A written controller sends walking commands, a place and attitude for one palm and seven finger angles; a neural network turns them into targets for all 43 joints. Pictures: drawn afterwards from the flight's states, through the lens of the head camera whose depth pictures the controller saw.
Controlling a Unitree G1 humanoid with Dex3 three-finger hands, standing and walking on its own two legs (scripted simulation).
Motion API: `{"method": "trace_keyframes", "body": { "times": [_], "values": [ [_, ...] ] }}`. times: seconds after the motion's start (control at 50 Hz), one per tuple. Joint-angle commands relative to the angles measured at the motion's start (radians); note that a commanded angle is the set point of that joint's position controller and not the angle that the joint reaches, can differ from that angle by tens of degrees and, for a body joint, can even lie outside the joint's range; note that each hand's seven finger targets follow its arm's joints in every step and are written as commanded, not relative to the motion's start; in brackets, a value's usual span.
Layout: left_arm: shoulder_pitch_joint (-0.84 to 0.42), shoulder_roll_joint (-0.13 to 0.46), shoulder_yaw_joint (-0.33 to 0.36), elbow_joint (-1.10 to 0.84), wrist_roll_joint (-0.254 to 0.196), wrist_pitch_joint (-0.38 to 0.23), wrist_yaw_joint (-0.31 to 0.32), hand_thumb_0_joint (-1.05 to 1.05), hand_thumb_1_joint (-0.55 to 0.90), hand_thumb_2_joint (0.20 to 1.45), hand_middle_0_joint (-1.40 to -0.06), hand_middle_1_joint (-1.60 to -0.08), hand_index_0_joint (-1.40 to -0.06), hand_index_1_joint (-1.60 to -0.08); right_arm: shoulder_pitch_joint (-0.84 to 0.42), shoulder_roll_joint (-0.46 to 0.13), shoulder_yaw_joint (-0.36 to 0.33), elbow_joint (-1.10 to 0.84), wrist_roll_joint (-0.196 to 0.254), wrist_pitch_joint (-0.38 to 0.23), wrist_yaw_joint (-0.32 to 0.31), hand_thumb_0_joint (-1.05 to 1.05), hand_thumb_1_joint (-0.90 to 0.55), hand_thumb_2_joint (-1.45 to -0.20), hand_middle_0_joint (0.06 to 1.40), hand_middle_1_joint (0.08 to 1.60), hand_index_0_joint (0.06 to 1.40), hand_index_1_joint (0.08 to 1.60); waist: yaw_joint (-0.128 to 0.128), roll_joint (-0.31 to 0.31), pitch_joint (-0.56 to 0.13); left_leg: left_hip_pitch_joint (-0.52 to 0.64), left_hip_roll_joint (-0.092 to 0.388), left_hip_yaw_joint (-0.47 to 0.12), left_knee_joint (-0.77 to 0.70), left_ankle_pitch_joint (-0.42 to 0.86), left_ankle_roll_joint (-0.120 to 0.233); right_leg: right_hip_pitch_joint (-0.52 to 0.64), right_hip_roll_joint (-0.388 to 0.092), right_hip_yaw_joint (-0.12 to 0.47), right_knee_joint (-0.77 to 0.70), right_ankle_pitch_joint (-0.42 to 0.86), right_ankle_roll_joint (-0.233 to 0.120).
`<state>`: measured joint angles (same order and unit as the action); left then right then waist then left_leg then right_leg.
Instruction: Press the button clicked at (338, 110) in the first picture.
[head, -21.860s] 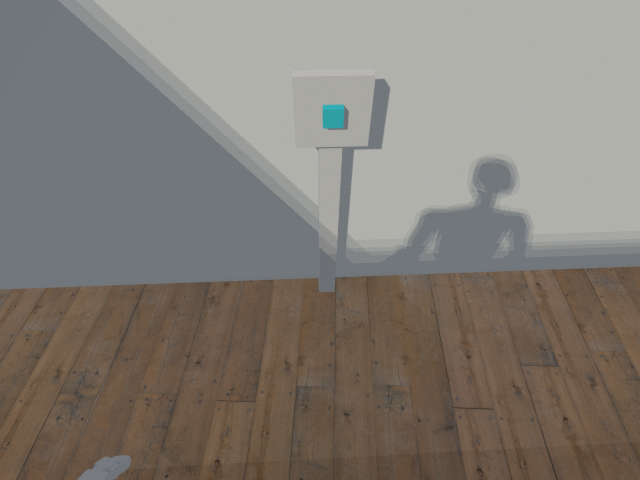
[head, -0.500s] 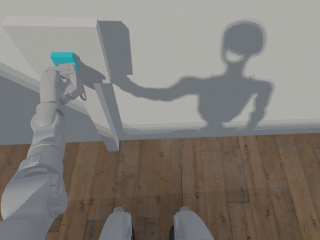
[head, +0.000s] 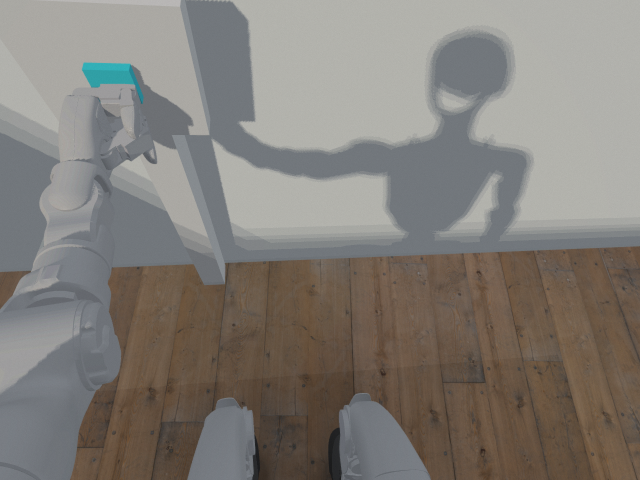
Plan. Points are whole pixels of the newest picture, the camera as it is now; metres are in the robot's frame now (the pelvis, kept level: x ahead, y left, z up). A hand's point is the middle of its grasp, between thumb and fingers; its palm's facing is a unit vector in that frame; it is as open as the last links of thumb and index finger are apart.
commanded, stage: hold the button down briefly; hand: left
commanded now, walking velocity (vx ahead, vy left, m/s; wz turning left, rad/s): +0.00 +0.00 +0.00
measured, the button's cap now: (115, 78) +0.57 +0.20 +0.11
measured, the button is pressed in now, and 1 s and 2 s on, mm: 10 0 0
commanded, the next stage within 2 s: pull the fist back off the button in 0.10 s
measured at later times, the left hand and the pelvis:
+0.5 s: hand (146, 135) +0.51 +0.17 +0.07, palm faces +0.00 -1.00 -0.03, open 3.4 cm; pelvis -0.01 +0.01 +0.00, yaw -1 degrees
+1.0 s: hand (146, 184) +0.45 +0.16 +0.07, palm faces -0.01 -1.00 -0.02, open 3.1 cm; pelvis +0.05 +0.00 +0.03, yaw -1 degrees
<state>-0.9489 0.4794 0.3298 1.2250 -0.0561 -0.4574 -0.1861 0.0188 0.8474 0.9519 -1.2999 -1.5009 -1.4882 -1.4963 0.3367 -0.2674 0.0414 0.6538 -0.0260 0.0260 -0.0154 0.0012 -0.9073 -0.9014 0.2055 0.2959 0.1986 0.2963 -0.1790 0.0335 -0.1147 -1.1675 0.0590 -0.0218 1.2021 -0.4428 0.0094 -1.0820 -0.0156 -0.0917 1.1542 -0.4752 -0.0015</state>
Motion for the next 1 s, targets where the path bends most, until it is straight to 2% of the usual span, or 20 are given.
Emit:
{"method": "trace_keyframes", "body": {
  "times": [0.0, 0.06, 0.1, 0.18, 0.2, 0.24, 0.3, 0.32, 0.34, 0.42, 0.48, 0.5, 0.58, 0.6, 0.7, 0.72, 0.82, 0.88, 0.92, 0.98],
  "values": [
    [-0.635, 0.214, 0.013, -0.248, -0.023, -0.049, 0.039, 0.000, 0.900, 0.900, -1.300, -1.500, -1.300, -1.500, 0.153, -0.192, -0.060, -0.046, 0.000, -0.035, -0.012, 0.000, -0.900, -0.900, 0.200, 0.300, 0.200, 0.300, -0.082, 0.135, -0.469, 0.436, -0.031, -0.068, -0.165, -0.013, 0.022, 0.046, 0.052, 0.054, -0.186, 0.024, -0.014],
    [-0.642, 0.246, 0.029, -0.233, -0.020, -0.040, 0.044, 0.000, 0.900, 0.900, -1.300, -1.500, -1.300, -1.500, 0.159, -0.195, -0.057, -0.046, 0.001, -0.040, -0.014, 0.000, -0.900, -0.900, 0.200, 0.300, 0.200, 0.300, -0.083, 0.116, -0.474, 0.404, -0.032, -0.064, -0.161, -0.029, 0.025, 0.061, 0.052, 0.058, -0.187, 0.011, -0.012],
    [-0.661, 0.223, 0.005, -0.247, -0.017, -0.038, 0.047, 0.000, 0.900, 0.900, -1.300, -1.500, -1.300, -1.500, 0.157, -0.192, -0.056, -0.046, 0.001, -0.046, -0.013, 0.000, -0.900, -0.900, 0.200, 0.300, 0.200, 0.300, -0.089, 0.135, -0.459, 0.407, -0.032, -0.064, -0.166, -0.049, 0.026, 0.049, 0.051, 0.057, -0.190, 0.002, -0.012],
    [-0.665, 0.249, 0.021, -0.245, -0.014, -0.035, 0.053, 0.000, 0.900, 0.900, -1.300, -1.500, -1.300, -1.500, 0.157, -0.196, -0.054, -0.046, 0.000, -0.052, -0.012, 0.000, -0.900, -0.900, 0.200, 0.300, 0.200, 0.300, -0.088, 0.133, -0.466, 0.391, -0.032, -0.064, -0.167, -0.076, 0.027, 0.053, 0.050, 0.061, -0.193, -0.015, -0.012],
    [-0.665, 0.260, 0.029, -0.243, -0.014, -0.034, 0.053, 0.000, 0.900, 0.900, -1.300, -1.500, -1.300, -1.500, 0.161, -0.198, -0.053, -0.045, 0.000, -0.054, -0.013, 0.000, -0.900, -0.900, 0.200, 0.300, 0.200, 0.300, -0.085, 0.117, -0.463, 0.389, -0.030, -0.068, -0.171, -0.083, 0.026, 0.056, 0.051, 0.059, -0.192, -0.019, -0.012],
    [-0.629, 0.249, 0.032, -0.237, -0.015, -0.035, 0.048, 0.000, 0.900, 0.900, -1.300, -1.500, -1.300, -1.500, 0.162, -0.197, -0.055, -0.050, 0.000, -0.056, -0.009, 0.000, -0.900, -0.900, 0.200, 0.300, 0.200, 0.300, -0.066, 0.146, -0.478, 0.403, -0.032, -0.068, -0.175, -0.064, 0.022, 0.059, 0.051, 0.055, -0.186, -0.010, -0.017],
    [-0.604, 0.237, 0.031, -0.243, -0.020, -0.027, 0.045, 0.000, 0.900, 0.900, -1.300, -1.500, -1.300, -1.500, 0.158, -0.199, -0.058, -0.055, 0.000, -0.054, -0.007, 0.000, -0.900, -0.900, 0.200, 0.300, 0.200, 0.300, -0.065, 0.124, -0.451, 0.404, -0.029, -0.071, -0.186, -0.083, 0.022, 0.053, 0.051, 0.051, -0.192, -0.017, -0.016],
    [-0.591, 0.239, 0.046, -0.264, -0.022, -0.034, 0.046, 0.000, 0.900, 0.900, -1.300, -1.500, -1.300, -1.500, 0.158, -0.197, -0.059, -0.059, -0.003, -0.056, -0.004, 0.000, -0.900, -0.900, 0.200, 0.300, 0.200, 0.300, -0.050, 0.149, -0.486, 0.422, -0.033, -0.067, -0.181, -0.050, 0.022, 0.064, 0.049, 0.052, -0.186, 0.000, -0.019],
    [-0.549, 0.240, 0.051, -0.257, -0.020, -0.032, 0.045, 0.000, 0.900, 0.900, -1.300, -1.500, -1.300, -1.500, 0.158, -0.197, -0.061, -0.061, -0.001, -0.053, -0.003, 0.000, -0.900, -0.900, 0.200, 0.300, 0.200, 0.300, -0.038, 0.146, -0.498, 0.436, -0.031, -0.069, -0.185, -0.031, 0.018, 0.070, 0.050, 0.048, -0.183, 0.011, -0.020],
    [-0.482, 0.172, 0.018, -0.281, -0.029, -0.034, 0.046, 0.000, 0.900, 0.900, -1.300, -1.500, -1.300, -1.500, 0.153, -0.190, -0.064, -0.073, -0.001, -0.044, 0.007, 0.000, -0.900, -0.900, 0.200, 0.300, 0.200, 0.300, -0.030, 0.125, -0.464, 0.465, -0.028, -0.072, -0.202, -0.007, 0.017, 0.069, 0.052, 0.040, -0.188, 0.028, -0.021],
    [-0.400, 0.189, 0.047, -0.322, -0.033, -0.040, 0.044, 0.000, 0.900, 0.900, -1.300, -1.500, -1.300, -1.500, 0.152, -0.187, -0.071, -0.085, 0.002, -0.031, 0.009, 0.000, -0.900, -0.900, 0.200, 0.300, 0.200, 0.300, 0.002, 0.109, -0.504, 0.486, -0.027, -0.056, -0.199, 0.061, 0.014, 0.123, 0.053, 0.041, -0.191, 0.065, -0.021],
    [-0.370, 0.150, 0.020, -0.337, -0.036, -0.042, 0.040, 0.000, 0.900, 0.900, -1.300, -1.500, -1.300, -1.500, 0.145, -0.180, -0.072, -0.093, 0.005, -0.028, 0.012, 0.000, -0.900, -0.900, 0.200, 0.300, 0.200, 0.300, 0.006, 0.117, -0.495, 0.499, -0.028, -0.050, -0.204, 0.075, 0.012, 0.128, 0.054, 0.039, -0.196, 0.074, -0.022],
    [-0.276, 0.110, 0.018, -0.381, -0.059, -0.046, 0.037, 0.000, 0.900, 0.900, -1.300, -1.500, -1.300, -1.500, 0.134, -0.172, -0.080, -0.100, 0.012, -0.012, 0.015, 0.000, -0.900, -0.900, 0.200, 0.300, 0.200, 0.300, 0.020, 0.071, -0.478, 0.510, -0.028, -0.032, -0.206, 0.138, 0.013, 0.177, 0.056, 0.039, -0.210, 0.123, -0.017],
    [-0.237, 0.125, 0.034, -0.381, -0.060, -0.046, 0.037, 0.000, 0.900, 0.900, -1.300, -1.500, -1.300, -1.500, 0.133, -0.171, -0.081, -0.104, 0.013, -0.008, 0.015, 0.000, -0.900, -0.900, 0.200, 0.300, 0.200, 0.300, 0.032, 0.050, -0.462, 0.494, -0.030, -0.028, -0.213, 0.135, 0.012, 0.202, 0.057, 0.040, -0.216, 0.125, -0.018],
    [-0.106, 0.054, -0.003, -0.467, -0.074, -0.062, 0.033, 0.000, 0.900, 0.900, -1.300, -1.500, -1.300, -1.500, 0.108, -0.155, -0.087, -0.123, 0.021, 0.005, 0.017, 0.000, -0.900, -0.900, 0.200, 0.300, 0.200, 0.300, 0.053, 0.040, -0.452, 0.549, -0.031, -0.016, -0.222, 0.227, 0.010, 0.237, 0.060, 0.037, -0.222, 0.203, -0.019],
    [-0.089, 0.042, -0.012, -0.497, -0.079, -0.068, 0.030, 0.000, 0.900, 0.900, -1.300, -1.500, -1.300, -1.500, 0.104, -0.153, -0.088, -0.128, 0.021, 0.006, 0.017, 0.000, -0.900, -0.900, 0.200, 0.300, 0.200, 0.300, 0.058, 0.061, -0.458, 0.569, -0.031, -0.015, -0.224, 0.263, 0.009, 0.247, 0.059, 0.036, -0.218, 0.231, -0.023],
    [0.112, -0.018, -0.047, -0.638, -0.106, -0.068, 0.020, 0.000, 0.900, 0.900, -1.300, -1.500, -1.300, -1.500, 0.075, -0.142, -0.097, -0.156, 0.033, 0.011, 0.022, 0.000, -0.900, -0.900, 0.200, 0.300, 0.200, 0.300, 0.089, 0.060, -0.475, 0.629, -0.031, -0.004, -0.231, 0.390, 0.004, 0.309, 0.060, 0.034, -0.217, 0.348, -0.024],
    [0.200, -0.061, -0.071, -0.707, -0.124, -0.051, 0.022, 0.000, 0.900, 0.900, -1.300, -1.500, -1.300, -1.500, 0.059, -0.132, -0.101, -0.162, 0.040, 0.011, 0.026, 0.000, -0.900, -0.900, 0.200, 0.300, 0.200, 0.300, 0.093, 0.036, -0.452, 0.631, -0.031, 0.005, -0.234, 0.427, 0.005, 0.342, 0.059, 0.035, -0.228, 0.401, -0.015],
    [0.260, -0.038, -0.055, -0.735, -0.124, -0.046, 0.031, 0.000, 0.900, 0.900, -1.300, -1.500, -1.300, -1.500, 0.050, -0.135, -0.100, -0.172, 0.041, 0.011, 0.022, 0.000, -0.900, -0.900, 0.200, 0.300, 0.200, 0.300, 0.103, 0.011, -0.424, 0.601, -0.033, 0.005, -0.241, 0.430, 0.006, 0.371, 0.056, 0.036, -0.226, 0.418, -0.016],
    [0.295, -0.050, -0.060, -0.788, -0.129, -0.048, 0.034, 0.000, 0.900, 0.900, -1.300, -1.500, -1.300, -1.500, 0.028, -0.126, -0.099, -0.175, 0.044, 0.004, 0.017, 0.000, -0.900, -0.900, 0.200, 0.300, 0.200, 0.300, 0.100, -0.006, -0.401, 0.586, -0.035, 0.014, -0.241, 0.413, 0.007, 0.387, 0.051, 0.043, -0.228, 0.435, -0.011]
  ]
}}
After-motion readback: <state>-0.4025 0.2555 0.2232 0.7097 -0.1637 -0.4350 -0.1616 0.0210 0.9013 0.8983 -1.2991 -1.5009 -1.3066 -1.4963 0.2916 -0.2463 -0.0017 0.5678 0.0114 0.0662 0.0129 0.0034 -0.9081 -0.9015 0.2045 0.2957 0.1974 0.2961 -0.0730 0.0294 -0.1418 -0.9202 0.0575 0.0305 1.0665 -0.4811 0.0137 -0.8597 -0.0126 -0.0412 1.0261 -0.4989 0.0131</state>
